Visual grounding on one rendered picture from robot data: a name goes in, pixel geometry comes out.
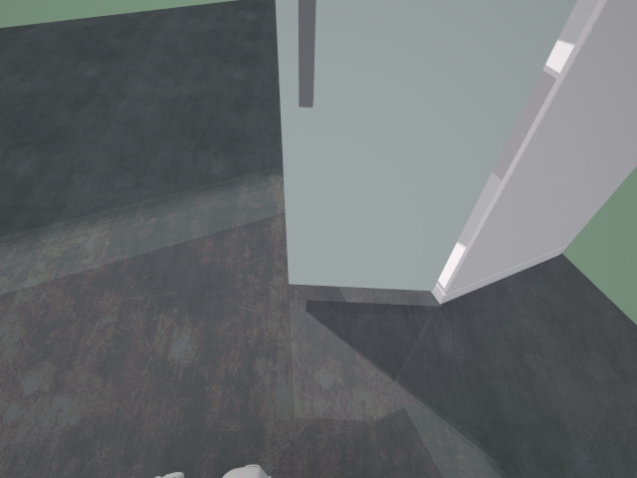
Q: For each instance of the fridge door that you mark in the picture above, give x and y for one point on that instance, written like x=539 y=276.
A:
x=414 y=102

